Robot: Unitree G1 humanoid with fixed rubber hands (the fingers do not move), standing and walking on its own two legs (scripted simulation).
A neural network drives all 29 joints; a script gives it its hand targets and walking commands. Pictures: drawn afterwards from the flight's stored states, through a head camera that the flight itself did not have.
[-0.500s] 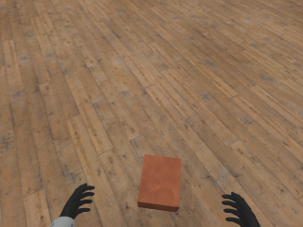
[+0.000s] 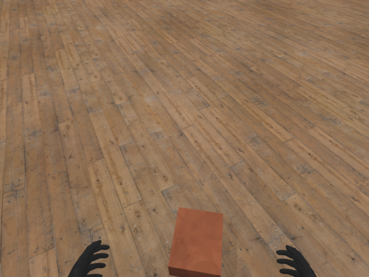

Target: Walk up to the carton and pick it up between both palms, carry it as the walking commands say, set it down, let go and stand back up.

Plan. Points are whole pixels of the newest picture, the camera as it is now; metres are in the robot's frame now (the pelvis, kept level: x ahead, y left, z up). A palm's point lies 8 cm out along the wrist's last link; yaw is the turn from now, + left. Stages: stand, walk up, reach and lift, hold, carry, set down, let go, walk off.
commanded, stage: stand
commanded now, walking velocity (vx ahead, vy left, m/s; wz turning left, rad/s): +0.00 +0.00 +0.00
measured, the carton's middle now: (197, 243) +0.44 -0.04 -0.70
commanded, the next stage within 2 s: none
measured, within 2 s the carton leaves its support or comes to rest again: neither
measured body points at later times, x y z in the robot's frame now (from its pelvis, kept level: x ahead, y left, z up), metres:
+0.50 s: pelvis +0.01 -0.01 +0.00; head +0.00 -0.01 +0.45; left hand +0.16 +0.29 -0.08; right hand +0.16 -0.30 -0.09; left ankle -0.03 +0.12 -0.74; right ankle -0.02 -0.12 -0.74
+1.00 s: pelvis -0.01 -0.01 +0.00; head -0.03 -0.01 +0.45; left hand +0.12 +0.30 -0.09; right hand +0.10 -0.31 -0.10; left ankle -0.03 +0.12 -0.74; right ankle -0.02 -0.12 -0.74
